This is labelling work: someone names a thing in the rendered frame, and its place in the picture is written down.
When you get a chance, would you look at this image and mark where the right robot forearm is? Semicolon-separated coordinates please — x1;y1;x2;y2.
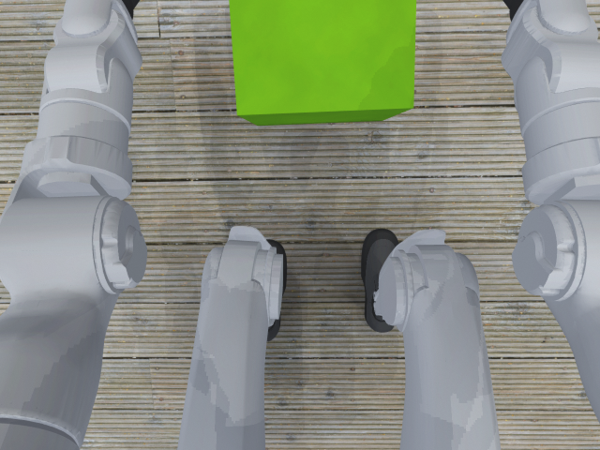
501;0;600;205

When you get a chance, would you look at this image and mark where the robot left upper arm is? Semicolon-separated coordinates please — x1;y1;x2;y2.
0;195;147;450

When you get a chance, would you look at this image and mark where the robot right hand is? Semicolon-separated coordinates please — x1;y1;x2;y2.
503;0;524;21

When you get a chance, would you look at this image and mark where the carton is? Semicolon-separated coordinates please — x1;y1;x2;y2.
229;0;416;126

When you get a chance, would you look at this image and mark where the robot right foot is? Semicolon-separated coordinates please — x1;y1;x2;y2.
361;229;398;333

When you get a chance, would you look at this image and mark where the robot right thigh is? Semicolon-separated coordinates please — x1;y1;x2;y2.
383;245;501;450

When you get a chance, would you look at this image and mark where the left robot forearm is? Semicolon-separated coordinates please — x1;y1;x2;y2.
0;0;143;290

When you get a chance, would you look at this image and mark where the robot right upper arm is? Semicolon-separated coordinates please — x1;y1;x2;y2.
512;200;600;424

